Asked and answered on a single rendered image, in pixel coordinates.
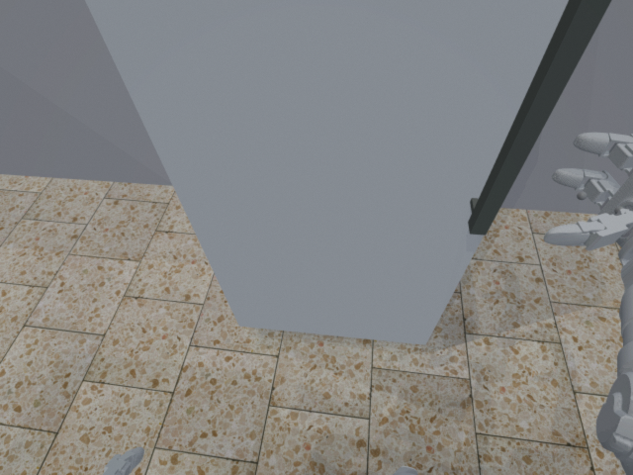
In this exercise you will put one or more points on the fridge door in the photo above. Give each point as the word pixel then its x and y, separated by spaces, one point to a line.
pixel 326 152

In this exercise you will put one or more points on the handle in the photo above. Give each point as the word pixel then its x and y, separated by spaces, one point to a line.
pixel 571 37

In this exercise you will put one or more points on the robot right hand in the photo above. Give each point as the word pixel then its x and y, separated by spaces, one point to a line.
pixel 607 227

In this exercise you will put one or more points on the robot left hand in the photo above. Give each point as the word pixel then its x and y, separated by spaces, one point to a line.
pixel 124 464

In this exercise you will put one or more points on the right robot upper arm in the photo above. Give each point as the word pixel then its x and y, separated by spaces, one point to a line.
pixel 614 424

